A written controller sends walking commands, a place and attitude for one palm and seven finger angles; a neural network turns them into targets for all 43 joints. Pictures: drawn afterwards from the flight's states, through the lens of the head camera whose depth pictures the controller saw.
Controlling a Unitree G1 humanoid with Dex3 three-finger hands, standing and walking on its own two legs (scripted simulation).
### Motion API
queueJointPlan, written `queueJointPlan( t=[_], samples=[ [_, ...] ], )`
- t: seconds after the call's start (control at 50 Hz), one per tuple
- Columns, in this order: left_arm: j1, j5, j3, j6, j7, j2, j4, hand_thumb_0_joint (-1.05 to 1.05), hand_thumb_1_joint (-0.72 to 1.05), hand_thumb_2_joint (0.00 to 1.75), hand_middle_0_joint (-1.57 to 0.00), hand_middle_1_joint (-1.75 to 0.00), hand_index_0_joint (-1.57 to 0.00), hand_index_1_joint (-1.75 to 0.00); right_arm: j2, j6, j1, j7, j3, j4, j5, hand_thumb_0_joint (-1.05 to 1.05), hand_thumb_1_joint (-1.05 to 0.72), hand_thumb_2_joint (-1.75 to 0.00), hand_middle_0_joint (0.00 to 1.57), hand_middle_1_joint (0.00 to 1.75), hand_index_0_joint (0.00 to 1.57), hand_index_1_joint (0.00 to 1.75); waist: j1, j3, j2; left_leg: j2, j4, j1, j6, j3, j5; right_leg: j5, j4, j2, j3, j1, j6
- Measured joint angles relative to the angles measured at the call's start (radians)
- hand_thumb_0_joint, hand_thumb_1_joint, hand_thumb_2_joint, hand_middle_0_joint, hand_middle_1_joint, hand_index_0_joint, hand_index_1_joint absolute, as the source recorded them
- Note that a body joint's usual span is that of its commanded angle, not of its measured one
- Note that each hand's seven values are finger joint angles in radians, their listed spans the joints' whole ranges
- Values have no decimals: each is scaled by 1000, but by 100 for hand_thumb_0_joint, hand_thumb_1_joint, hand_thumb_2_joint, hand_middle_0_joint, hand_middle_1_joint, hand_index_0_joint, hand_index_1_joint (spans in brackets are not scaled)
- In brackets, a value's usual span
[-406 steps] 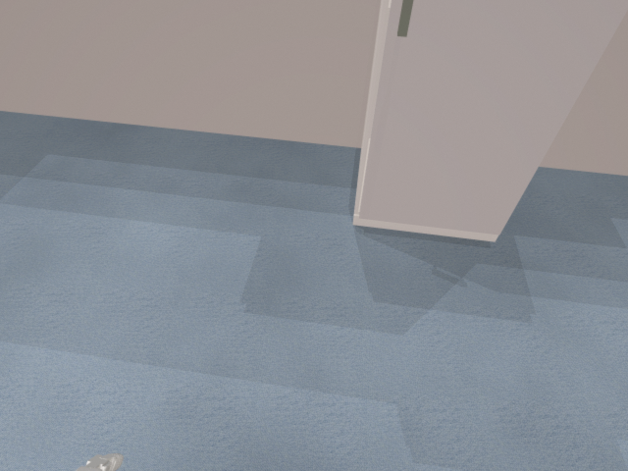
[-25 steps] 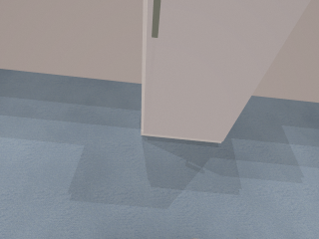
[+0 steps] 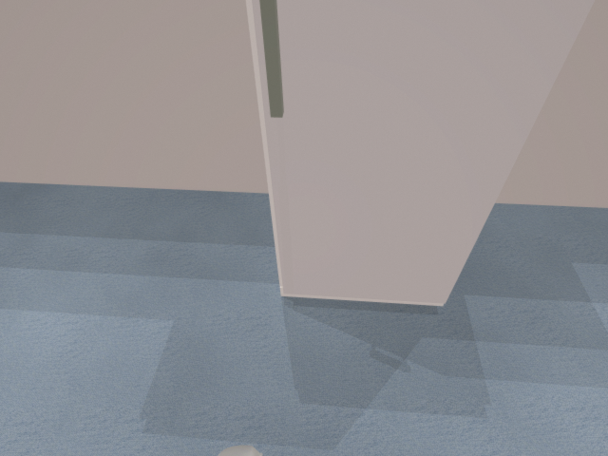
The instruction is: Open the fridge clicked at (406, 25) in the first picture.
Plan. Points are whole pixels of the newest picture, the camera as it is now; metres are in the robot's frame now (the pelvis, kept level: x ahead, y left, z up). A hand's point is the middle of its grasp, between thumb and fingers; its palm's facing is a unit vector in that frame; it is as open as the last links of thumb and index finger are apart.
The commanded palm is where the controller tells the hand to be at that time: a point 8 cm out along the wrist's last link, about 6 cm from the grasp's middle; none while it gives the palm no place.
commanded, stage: take the last steps up to it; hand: left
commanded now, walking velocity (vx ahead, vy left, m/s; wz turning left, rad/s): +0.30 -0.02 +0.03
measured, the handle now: (272, 27) +0.76 +0.09 +0.24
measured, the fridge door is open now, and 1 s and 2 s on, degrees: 0 0 0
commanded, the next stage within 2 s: come to a stop and stand still in 0.60 s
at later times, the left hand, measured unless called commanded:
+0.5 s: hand (172, 424) +0.21 +0.23 -0.17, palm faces +0.05 -0.98 -0.18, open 7.4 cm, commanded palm none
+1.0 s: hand (215, 339) +0.36 +0.19 -0.18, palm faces +0.04 -0.97 -0.24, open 7.3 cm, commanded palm none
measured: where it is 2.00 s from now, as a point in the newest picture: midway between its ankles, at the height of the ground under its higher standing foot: outside the picture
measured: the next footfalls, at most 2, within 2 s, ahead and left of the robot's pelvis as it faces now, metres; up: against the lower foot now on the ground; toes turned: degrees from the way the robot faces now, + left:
left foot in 0.24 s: +0.22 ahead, +0.15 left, +0.00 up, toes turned +9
right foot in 0.70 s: +0.35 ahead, -0.11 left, +0.00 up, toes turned -9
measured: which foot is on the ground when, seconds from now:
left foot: up 0.00-0.22, down 0.24-0.70, up 0.72-1.00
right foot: down 0.00-0.24, up 0.26-0.68, down 0.70-1.00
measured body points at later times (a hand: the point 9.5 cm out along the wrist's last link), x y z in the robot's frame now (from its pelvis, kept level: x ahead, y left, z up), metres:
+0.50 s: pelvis +0.17 +0.05 +0.00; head +0.18 +0.06 +0.45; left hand +0.21 +0.29 -0.16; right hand +0.21 -0.19 -0.15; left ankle +0.18 +0.14 -0.75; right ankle +0.20 -0.09 -0.68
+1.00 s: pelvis +0.29 +0.01 -0.01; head +0.34 +0.00 +0.44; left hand +0.36 +0.24 -0.16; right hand +0.34 -0.23 -0.17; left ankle +0.31 +0.12 -0.71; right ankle +0.31 -0.11 -0.74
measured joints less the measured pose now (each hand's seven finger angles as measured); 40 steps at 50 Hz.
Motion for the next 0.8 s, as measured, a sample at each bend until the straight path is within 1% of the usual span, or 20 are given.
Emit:
queueJointPlan(
  t=[0.04,0.12,0.18,0.22,0.24,0.26,0.28,0.32,0.34,0.38,0.44,0.5,0.58,0.64,0.68,0.7,0.72,0.76,0.78,0.8],
  samples=[
    [27,1,-4,-5,0,-9,22,1,92,90,-20,-30,-20,-30,5,-4,-21,3,-1,-9,2,1,-91,-90,19,30,19,30,5,5,-3,15,-50,-25,-7,8,26,-4,-29,1,-4,30,3],
    [70,4,-9,-11,-1,-24,56,1,91,90,-20,-30,-20,-30,20,-10,-80,10,4,-23,5,1,-91,-90,19,30,19,30,26,22,-11,26,-204,-26,-6,32,48,-35,-45,1,-8,76,19],
    [92,5,-7,-8,0,-27,74,1,91,90,-20,-30,-20,-30,29,-21,-128,11,7,-36,9,1,-92,-90,19,30,19,30,47,38,-22,15,-315,14,8,55,42,-83,-21,-8,-11,105,39],
    [109,4,-4,-2,0,-25,84,1,90,90,-20,-30,-20,-30,34,-37,-154,10,12,-50,8,1,-92,-90,19,30,19,30,54,44,-35,-4,-397,71,20,74,53,-139,38,-23,-7,107,57],
    [120,2,-2,2,-1,-27,88,1,90,90,-20,-30,-20,-30,33,-53,-162,9,15,-61,5,1,-92,-90,19,30,19,30,55,43,-35,-9,-443,107,34,76,58,-180,112,-29,-1,86,59],
    [115,-3,0,11,-4,-24,93,1,90,90,-20,-30,-20,-30,39,-68,-174,2,15,-67,1,1,-92,-90,20,30,19,30,49,50,-47,-18,-417,104,49,84,52,-210,242,-45,11,37,49],
    [103,-5,0,21,-6,-19,95,1,90,90,-20,-30,-20,-30,46,-77,-183,-3,17,-72,1,1,-92,-90,20,30,20,30,48,59,-58,-23,-387,106,58,94,34,-231,396,-49,40,-25,36],
    [72,-6,3,36,-9,-5,90,1,90,90,-20,-30,-20,-30,58,-82,-181,-13,23,-77,3,1,-92,-90,20,30,20,30,45,59,-65,-27,-387,139,63,112,9,-218,662,-46,71,-153,19],
    [52,-3,7,40,-12,4,83,1,91,90,-20,-30,-20,-30,64,-82,-172,-17,25,-76,3,0,-91,-90,20,30,20,30,41,55,-66,-31,-410,164,60,117,10,-187,743,-49,71,-209,16],
    [10,4,16,42,-16,18,57,1,91,90,-20,-30,-20,-30,62,-89,-151,-36,7,-79,12,-1,-94,-89,20,30,20,30,32,44,-65,-42,-475,214,57,123,24,-128,796,-64,67,-300,18],
    [-53,8,29,40,-19,38,2,1,91,90,-20,-30,-20,-30,44,-87,-112,-38,8,-64,8,-2,-95,-89,20,30,20,30,27,22,-61,-56,-566,278,58,125,42,-57,736,-88,60,-388,31],
    [-110,8,37,41,-22,51,-45,1,91,90,-20,-30,-19,-30,37,-77,-70,-33,13,-43,6,-1,-94,-90,20,30,20,30,21,8,-57,-64,-628,331,52,124,47,-2,625,-106,62,-428,45],
    [-173,6,38,45,-26,59,-77,1,91,90,-19,-30,-19,-30,41,-65,-23,-27,15,-21,1,0,-93,-90,20,30,20,30,1,12,-45,-63,-663,388,32,125,25,27,445,-112,61,-413,55],
    [-206,6,35,42,-28,62,-88,1,91,90,-19,-30,-19,-30,47,-55,5,-24,15,-8,-3,0,-92,-90,20,30,20,30,-23,25,-30,-46,-635,411,7,123,-22,26,313,-96,47,-359,53],
    [-214,6,31,29,-29,65,-92,1,91,90,-19,-30,-19,-30,52,-48,29,-22,17,3,-2,0,-91,-90,20,30,20,30,-31,30,-23,-28,-573,412,-16,119,-78,63,205,-78,30,-291,46],
    [-216,8,28,16,-28,66,-92,1,91,90,-19,-30,-19,-30,53,-46,40,-20,18,9,2,0,-91,-90,20,30,20,30,-30,31,-22,-18,-507,393,-17,115,-116,108,178,-73,26,-272,31],
    [-223,7,25,6,-24,57,-88,1,91,90,-19,-30,-19,-30,48,-38,39,-19,19,17,6,1,-91,-90,20,30,20,30,-30,41,-4,-4,-404,358,-11,92,-175,96,208,-60,15,-274,18],
    [-224,1,13,-5,-18,37,-81,0,91,90,-20,-30,-19,-30,39,-20,27,-22,22,30,12,1,-91,-90,20,30,20,30,-27,52,19,-7,-200,273,-5,39,-251,39,228,-45,-2,-256,3],
    [-221,0,7,-5,-13,28,-76,0,91,90,-20,-30,-20,-30,36,-14,18,-26,24,33,15,1,-91,-90,20,30,20,30,-23,55,22,-14,-135,237,-7,26,-255,26,214,-40,-6,-239,-1],
    [-217,0,2,0,-7,18,-70,0,91,90,-20,-30,-20,-30,33,-11,7,-29,25,33,17,1,-91,-90,20,30,20,30,-19,57,23,-18,-104,209,-11,20,-248,25,194,-37,-8,-222,-1]
  ],
)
